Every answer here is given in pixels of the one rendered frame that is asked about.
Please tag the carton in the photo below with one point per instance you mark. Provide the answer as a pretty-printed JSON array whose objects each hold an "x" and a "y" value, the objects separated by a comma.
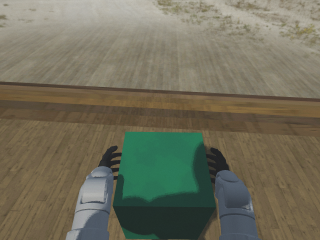
[{"x": 164, "y": 188}]

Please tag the right robot hand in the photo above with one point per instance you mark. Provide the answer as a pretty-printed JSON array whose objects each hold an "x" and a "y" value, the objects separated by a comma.
[{"x": 220, "y": 164}]

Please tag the left robot hand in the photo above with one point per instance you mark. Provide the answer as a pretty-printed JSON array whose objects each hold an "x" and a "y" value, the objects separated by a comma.
[{"x": 106, "y": 159}]

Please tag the robot left forearm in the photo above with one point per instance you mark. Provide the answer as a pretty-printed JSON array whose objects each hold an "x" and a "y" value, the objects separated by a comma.
[{"x": 93, "y": 206}]

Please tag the robot right forearm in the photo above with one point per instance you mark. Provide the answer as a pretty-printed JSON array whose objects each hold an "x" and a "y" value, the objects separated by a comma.
[{"x": 236, "y": 212}]

